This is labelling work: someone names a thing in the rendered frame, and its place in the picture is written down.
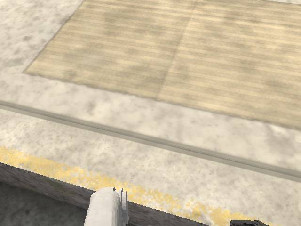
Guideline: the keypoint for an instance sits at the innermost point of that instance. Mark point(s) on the robot left thigh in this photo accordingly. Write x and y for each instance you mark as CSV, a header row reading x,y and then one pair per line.
x,y
108,207

